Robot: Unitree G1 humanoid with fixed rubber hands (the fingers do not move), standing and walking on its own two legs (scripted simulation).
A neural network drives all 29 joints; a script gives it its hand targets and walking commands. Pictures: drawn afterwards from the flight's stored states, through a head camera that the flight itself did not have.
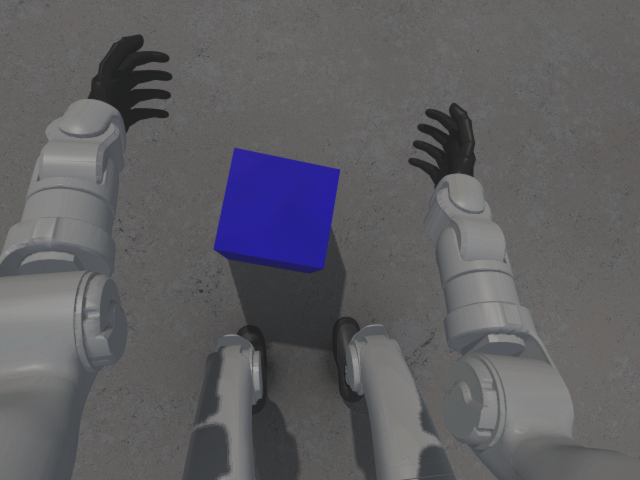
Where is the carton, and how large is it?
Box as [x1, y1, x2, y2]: [214, 148, 339, 272]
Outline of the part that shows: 234,148 214,249 230,259 304,272 312,272 323,268 339,169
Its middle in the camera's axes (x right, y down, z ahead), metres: -0.09 -0.06 +0.86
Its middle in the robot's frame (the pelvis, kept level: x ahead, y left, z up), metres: +0.48 +0.02 -0.52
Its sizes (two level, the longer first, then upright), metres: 0.210 0.200 0.250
